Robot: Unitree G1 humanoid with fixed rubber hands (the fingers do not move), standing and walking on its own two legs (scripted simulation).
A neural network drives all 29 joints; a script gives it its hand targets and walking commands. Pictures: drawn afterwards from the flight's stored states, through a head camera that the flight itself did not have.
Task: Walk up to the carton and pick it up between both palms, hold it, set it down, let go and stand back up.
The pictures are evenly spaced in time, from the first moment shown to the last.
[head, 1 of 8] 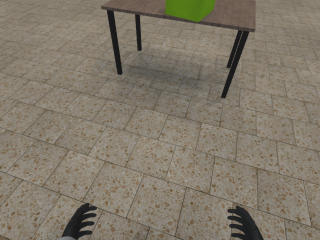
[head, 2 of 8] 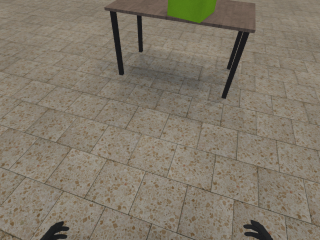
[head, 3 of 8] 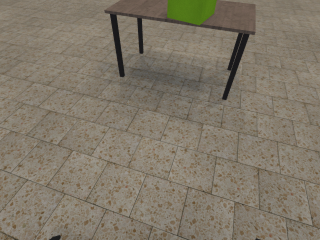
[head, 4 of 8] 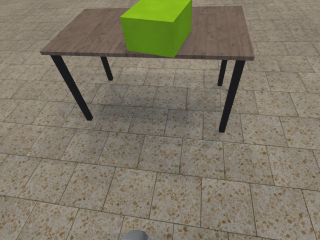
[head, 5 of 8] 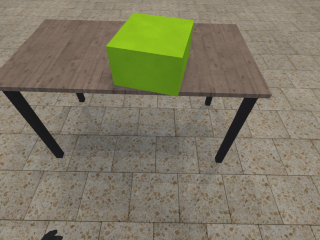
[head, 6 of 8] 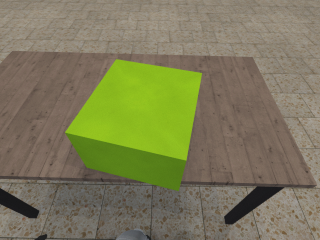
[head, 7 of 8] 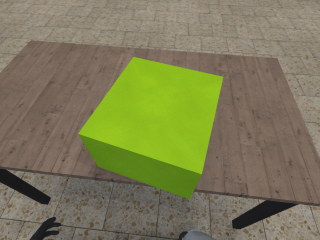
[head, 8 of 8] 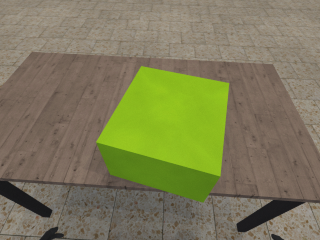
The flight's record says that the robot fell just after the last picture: no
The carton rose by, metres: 0.00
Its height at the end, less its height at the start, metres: +0.00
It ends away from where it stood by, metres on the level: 0.00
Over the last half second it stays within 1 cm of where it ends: yes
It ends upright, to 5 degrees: yes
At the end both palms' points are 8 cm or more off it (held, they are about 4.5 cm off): yes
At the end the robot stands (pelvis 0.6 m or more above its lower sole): yes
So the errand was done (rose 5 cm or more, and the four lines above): no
